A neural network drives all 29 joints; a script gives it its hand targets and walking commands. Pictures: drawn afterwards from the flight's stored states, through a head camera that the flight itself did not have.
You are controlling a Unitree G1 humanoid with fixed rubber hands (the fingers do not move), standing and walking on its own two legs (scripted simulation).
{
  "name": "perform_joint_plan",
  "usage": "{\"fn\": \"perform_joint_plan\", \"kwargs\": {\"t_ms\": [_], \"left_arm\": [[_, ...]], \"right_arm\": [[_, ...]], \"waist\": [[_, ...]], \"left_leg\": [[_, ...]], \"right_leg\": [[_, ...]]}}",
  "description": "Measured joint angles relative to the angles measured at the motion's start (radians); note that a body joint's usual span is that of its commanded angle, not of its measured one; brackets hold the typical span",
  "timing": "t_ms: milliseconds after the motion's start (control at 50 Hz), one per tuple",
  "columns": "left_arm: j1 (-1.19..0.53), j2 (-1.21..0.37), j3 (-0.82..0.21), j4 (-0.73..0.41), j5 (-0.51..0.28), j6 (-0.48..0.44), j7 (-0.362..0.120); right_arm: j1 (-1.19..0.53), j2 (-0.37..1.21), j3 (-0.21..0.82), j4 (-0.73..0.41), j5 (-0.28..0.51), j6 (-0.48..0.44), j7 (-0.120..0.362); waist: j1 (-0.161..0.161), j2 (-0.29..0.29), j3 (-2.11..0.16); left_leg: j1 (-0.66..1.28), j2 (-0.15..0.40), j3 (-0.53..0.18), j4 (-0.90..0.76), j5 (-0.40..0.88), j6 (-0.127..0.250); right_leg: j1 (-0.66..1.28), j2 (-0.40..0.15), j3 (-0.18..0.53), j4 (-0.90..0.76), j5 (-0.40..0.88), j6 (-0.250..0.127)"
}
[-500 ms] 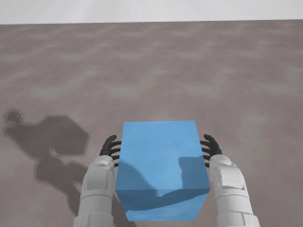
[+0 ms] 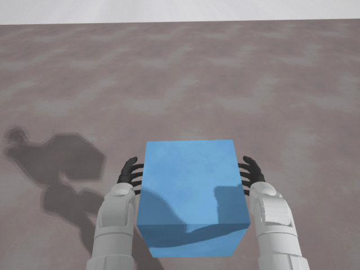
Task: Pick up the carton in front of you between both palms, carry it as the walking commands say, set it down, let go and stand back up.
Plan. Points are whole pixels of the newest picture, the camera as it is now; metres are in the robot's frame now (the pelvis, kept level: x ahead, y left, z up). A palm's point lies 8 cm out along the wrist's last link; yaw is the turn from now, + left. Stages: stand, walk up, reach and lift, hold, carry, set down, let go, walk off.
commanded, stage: carry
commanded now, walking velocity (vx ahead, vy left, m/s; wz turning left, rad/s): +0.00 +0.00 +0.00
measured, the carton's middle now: (190, 201) +0.30 +0.00 -0.04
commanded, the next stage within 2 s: hold in 0.54 s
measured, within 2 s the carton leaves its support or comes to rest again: neither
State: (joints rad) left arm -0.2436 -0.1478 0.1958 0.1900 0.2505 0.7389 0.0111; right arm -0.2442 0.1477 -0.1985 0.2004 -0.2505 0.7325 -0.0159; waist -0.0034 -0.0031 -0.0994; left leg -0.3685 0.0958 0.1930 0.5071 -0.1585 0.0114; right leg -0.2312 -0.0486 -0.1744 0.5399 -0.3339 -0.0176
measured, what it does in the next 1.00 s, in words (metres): stands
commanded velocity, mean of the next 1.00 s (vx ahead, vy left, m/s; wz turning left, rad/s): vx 0.00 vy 0.00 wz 0.00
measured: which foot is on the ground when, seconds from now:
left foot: down 0.00-1.00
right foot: down 0.00-1.00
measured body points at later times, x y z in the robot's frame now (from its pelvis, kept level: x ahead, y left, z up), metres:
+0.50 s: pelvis +0.00 -0.01 +0.00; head -0.02 -0.01 +0.45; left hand +0.31 +0.14 +0.04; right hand +0.30 -0.16 +0.04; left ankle +0.07 +0.12 -0.73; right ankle -0.03 -0.10 -0.73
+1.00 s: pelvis -0.02 +0.03 +0.00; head -0.02 +0.04 +0.45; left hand +0.34 +0.12 +0.03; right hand +0.29 -0.18 +0.03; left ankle +0.07 +0.14 -0.73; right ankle -0.03 -0.10 -0.73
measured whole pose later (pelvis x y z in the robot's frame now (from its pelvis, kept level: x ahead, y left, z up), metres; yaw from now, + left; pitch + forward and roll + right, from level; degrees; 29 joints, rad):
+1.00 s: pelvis -0.02 +0.03 +0.00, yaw -12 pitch -7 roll +0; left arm -0.47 -0.22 0.43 0.41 0.40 0.64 0.00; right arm -0.50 0.15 -0.43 0.54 -0.39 0.57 0.07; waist 0.04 -0.03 0.11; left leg -0.19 0.01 0.02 0.48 -0.17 -0.01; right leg -0.14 0.00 0.03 0.53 -0.28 -0.01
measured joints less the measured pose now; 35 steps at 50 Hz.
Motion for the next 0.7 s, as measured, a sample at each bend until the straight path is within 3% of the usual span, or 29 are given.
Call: {"fn": "perform_joint_plan", "kwargs": {"t_ms": [540, 560, 620, 660, 700], "left_arm": [[0.0, 0.0, 0.001, -0.004, -0.002, 0.002, 0.0], [-0.001, -0.001, 0.002, -0.009, 0.0, 0.0, 0.0], [0.024, 0.005, 0.002, -0.042, 0.0, -0.008, 0.001], [0.033, 0.007, 0.0, -0.042, -0.003, -0.015, 0.004], [0.026, 0.005, -0.002, -0.025, 0.0, -0.02, 0.004]], "right_arm": [[-0.002, 0.0, 0.001, -0.003, -0.001, 0.003, 0.0], [-0.004, 0.001, 0.0, -0.001, -0.001, -0.003, 0.002], [-0.011, 0.003, 0.017, 0.017, -0.013, -0.03, 0.01], [-0.012, 0.003, 0.019, 0.027, -0.015, -0.038, 0.012], [-0.008, 0.002, 0.011, 0.029, -0.014, -0.041, 0.012]], "waist": [[0.0, -0.001, 0.003], [0.003, -0.007, 0.029], [0.031, -0.011, 0.111], [0.028, -0.002, 0.137], [0.01, -0.001, 0.15]], "left_leg": [[-0.001, 0.013, -0.005, 0.0, 0.006, -0.016], [0.026, 0.004, -0.013, -0.014, 0.02, -0.012], [0.135, -0.043, -0.145, -0.083, 0.028, -0.016], [0.18, -0.054, -0.21, -0.111, 0.036, -0.03], [0.207, -0.053, -0.219, -0.121, 0.022, -0.042]], "right_leg": [[-0.005, 0.013, -0.003, 0.008, -0.005, -0.017], [0.018, 0.011, 0.001, 0.001, -0.003, -0.018], [0.102, 0.034, 0.055, -0.065, 0.038, -0.021], [0.142, 0.054, 0.085, -0.11, 0.066, -0.02], [0.167, 0.063, 0.105, -0.133, 0.082, -0.018]]}}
